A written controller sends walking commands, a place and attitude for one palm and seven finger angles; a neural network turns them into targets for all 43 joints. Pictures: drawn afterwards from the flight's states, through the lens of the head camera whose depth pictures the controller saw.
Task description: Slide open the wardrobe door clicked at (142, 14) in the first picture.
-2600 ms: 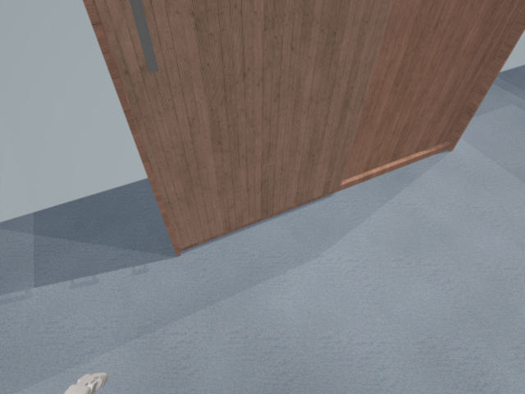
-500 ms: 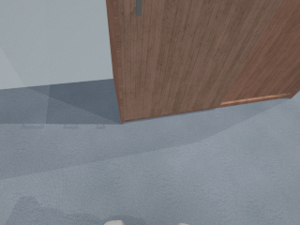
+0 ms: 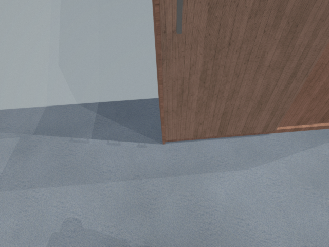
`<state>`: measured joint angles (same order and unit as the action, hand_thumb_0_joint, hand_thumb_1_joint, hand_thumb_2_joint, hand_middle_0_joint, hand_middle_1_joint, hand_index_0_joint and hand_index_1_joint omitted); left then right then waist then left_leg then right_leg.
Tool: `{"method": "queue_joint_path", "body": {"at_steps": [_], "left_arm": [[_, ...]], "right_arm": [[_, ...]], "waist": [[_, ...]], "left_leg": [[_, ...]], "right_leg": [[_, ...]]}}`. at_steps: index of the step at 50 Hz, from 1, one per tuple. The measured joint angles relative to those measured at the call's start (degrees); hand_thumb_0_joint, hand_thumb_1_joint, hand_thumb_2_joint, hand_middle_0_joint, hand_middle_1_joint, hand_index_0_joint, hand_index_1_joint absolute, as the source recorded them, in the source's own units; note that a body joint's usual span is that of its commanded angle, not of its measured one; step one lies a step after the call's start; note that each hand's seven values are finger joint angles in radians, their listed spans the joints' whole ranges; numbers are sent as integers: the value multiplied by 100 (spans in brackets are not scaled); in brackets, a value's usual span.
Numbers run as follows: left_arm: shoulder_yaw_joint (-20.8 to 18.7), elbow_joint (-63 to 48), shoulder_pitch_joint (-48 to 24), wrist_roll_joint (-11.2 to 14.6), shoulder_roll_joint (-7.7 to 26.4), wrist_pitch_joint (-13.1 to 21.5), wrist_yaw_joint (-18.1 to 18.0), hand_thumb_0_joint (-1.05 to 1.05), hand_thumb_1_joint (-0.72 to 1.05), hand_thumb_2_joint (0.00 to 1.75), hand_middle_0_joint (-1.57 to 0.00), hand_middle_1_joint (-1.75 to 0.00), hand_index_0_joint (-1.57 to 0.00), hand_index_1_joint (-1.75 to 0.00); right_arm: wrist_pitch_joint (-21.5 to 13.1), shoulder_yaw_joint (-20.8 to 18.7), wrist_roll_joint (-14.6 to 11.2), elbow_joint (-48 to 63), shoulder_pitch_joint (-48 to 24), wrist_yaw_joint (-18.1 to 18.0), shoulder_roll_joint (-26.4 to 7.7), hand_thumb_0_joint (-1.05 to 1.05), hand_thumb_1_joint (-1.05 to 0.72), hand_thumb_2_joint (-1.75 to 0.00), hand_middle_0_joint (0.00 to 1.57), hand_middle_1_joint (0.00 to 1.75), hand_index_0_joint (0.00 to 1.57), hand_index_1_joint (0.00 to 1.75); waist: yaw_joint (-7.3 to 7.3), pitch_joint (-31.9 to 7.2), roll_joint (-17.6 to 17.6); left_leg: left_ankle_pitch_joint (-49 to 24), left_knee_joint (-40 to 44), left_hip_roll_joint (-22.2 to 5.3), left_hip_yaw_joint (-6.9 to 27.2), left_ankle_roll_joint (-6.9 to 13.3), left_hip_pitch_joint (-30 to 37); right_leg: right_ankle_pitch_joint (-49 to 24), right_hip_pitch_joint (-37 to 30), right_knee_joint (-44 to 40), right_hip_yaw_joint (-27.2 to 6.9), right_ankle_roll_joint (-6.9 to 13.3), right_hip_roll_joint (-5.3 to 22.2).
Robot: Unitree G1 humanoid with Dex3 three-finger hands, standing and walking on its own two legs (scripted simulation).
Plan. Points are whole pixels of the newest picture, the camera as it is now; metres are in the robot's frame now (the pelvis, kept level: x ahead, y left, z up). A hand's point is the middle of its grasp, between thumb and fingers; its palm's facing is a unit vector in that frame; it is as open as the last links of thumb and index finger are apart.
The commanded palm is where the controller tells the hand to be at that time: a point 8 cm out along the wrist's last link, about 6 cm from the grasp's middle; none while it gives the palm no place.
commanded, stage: take the last steps up to it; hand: left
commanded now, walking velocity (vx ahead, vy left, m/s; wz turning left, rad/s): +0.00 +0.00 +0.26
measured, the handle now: (179, 7) +0.94 -0.02 +0.20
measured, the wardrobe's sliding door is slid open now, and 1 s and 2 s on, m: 0.00 0.00 0.00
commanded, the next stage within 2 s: come to a stop and stand still in 1.48 s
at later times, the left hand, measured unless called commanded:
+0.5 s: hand out of the picture -0.03 +0.19 -0.18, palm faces +0.08 -0.99 -0.09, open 7.4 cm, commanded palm none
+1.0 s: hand (143, 193) +0.32 +0.10 -0.17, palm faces -0.02 -0.98 -0.20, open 7.3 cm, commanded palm none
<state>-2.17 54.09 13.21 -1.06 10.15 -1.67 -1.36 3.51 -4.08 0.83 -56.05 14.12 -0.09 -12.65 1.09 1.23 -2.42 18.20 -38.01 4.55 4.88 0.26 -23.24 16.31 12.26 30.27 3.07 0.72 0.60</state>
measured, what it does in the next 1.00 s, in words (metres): walks ahead: left foot, then right foot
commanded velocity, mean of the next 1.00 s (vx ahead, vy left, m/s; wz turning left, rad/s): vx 0.29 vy -0.14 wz -0.07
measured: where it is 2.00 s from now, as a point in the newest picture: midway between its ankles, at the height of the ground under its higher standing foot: (201, 209)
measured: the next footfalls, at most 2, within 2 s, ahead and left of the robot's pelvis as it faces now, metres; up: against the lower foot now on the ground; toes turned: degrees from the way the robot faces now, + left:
left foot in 0.34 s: +0.01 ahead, +0.13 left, +0.00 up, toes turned +9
right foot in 0.82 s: +0.32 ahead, -0.15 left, +0.00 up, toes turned -10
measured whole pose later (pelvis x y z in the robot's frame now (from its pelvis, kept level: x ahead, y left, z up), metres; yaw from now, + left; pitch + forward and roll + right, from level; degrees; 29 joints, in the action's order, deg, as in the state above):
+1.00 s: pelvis +0.22 -0.08 -0.01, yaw -2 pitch -2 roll +0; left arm -3.4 59.3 8.1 -0.4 9.9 2.6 -0.2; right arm 0.1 -3.3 1.1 -63.4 19.8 -0.9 -8.9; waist 2.8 4.1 -0.5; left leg 21.0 -73.6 -7.8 -2.3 0.7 -24.3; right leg 12.1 18.2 31.1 10.0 5.9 -1.1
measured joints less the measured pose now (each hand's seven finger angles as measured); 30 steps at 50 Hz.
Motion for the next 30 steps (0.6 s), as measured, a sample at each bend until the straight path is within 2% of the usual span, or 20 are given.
{"method": "queue_joint_path", "body": {"at_steps": [2, 4, 7, 9, 12, 15, 17, 18, 21, 25, 30], "left_arm": [[9, 5, 132, 0, -43, 6, -16, 0, 91, 90, -20, -30, -20, -30], [14, 42, 238, 4, -65, 19, -16, 0, 91, 90, -20, -30, -20, -30], [31, 148, 366, 0, -98, 98, -2, 0, 90, 90, -20, -30, -20, -30], [49, 223, 483, -14, -125, 172, 10, 0, 90, 90, -20, -30, -20, -30], [67, 366, 703, -54, -158, 261, 51, 0, 90, 90, -20, -30, -20, -30], [52, 566, 912, -73, -157, 272, 99, 0, 90, 90, -20, -30, -20, -30], [25, 727, 1057, -40, -150, 237, 128, 0, 90, 90, -20, -30, -20, -30], [7, 811, 1122, -12, -121, 202, 142, 0, 90, 90, -20, -30, -20, -30], [-42, 1057, 1263, -64, -47, -12, 211, 1, 91, 90, -20, -30, -20, -30], [-133, 1130, 1100, -118, 53, -95, 330, 1, 91, 90, -20, -30, -20, -30], [-220, 896, 618, -89, 193, -56, 363, 1, 91, 90, -20, -30, -20, -30]], "right_arm": [[72, -37, 21, -21, 16, 35, -23, 0, -91, -90, 20, 30, 20, 30], [92, -60, 33, -46, 1, 63, -51, 0, -91, -90, 20, 30, 20, 30], [43, -68, 58, -90, 46, 61, -77, 0, -91, -90, 20, 30, 20, 30], [18, -54, 85, -162, 111, 60, -67, 0, -91, -90, 20, 30, 20, 30], [-3, -15, 100, -304, 155, 68, 1, 0, -91, -90, 20, 30, 20, 29], [-101, 55, 85, -379, 131, 53, 124, 0, -91, -90, 20, 30, 20, 29], [-252, 119, 64, -379, 119, 20, 204, 0, -91, -90, 20, 30, 20, 30], [-343, 144, 61, -398, 93, -11, 277, 0, -91, -90, 20, 30, 20, 30], [-498, 220, 81, -387, 155, -81, 496, 0, -91, -90, 20, 30, 20, 30], [-624, 267, 73, -488, 524, -203, 590, 0, -92, -90, 20, 30, 21, 30], [-665, 323, 50, -763, 997, -252, 691, 0, -92, -90, 20, 30, 21, 30]], "waist": [[-50, -55, 44], [-77, -60, 77], [-59, -61, 73], [-88, -104, 77], [-194, -185, 140], [-317, -214, 267], [-348, -212, 327], [-341, -192, 429], [-279, -210, 639], [-118, -189, 594], [-97, -2, 581]], "left_leg": [[356, -1081, 9, -91, -45, -325], [254, -1955, -90, -160, -101, -519], [2, -2425, -343, -208, -183, -493], [-29, -2195, -548, -300, -210, -287], [278, -1355, -787, -523, -197, 164], [529, -336, -861, -758, -132, 645], [258, 590, -862, -910, -95, 1087], [24, 776, -823, -974, -25, 1185], [220, 783, -821, -1193, 21, 1420], [145, 1323, -885, -1216, -29, 1889], [156, 1726, -931, -1328, -112, 2339]], "right_leg": [[6, -64, -105, 68, 59, 75], [-67, -133, -260, 116, 70, 113], [-165, -225, -454, 257, 74, 119], [-195, -273, -557, 341, 72, 105], [-200, -296, -645, 394, 68, 80], [-144, -257, -600, 392, 33, 70], [-2, -173, -370, 382, -38, 47], [164, -73, -104, 324, -39, 81], [850, 502, 1421, 115, -24, 71], [339, 1311, 2887, 39, -100, 147], [-261, 2141, 3417, -67, -201, 358]]}}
